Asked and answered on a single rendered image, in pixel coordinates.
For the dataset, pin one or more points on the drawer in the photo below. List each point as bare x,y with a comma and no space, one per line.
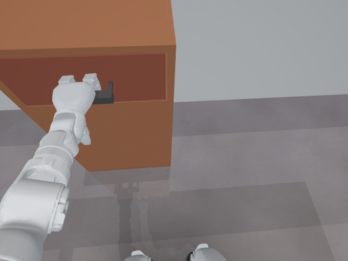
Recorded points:
135,76

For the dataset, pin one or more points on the cabinet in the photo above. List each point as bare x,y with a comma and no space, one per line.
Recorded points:
124,135

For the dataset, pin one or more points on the handle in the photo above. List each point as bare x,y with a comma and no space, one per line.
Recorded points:
104,96

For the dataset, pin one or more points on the left robot forearm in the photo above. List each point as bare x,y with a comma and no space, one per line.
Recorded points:
55,155

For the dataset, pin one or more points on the right robot thigh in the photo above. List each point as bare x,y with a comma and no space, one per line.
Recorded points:
206,254

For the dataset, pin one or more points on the robot left upper arm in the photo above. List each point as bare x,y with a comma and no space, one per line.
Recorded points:
34,209

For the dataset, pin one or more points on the left robot hand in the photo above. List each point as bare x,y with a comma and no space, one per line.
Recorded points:
78,96

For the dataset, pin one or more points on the robot left shin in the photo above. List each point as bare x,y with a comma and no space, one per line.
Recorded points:
137,252

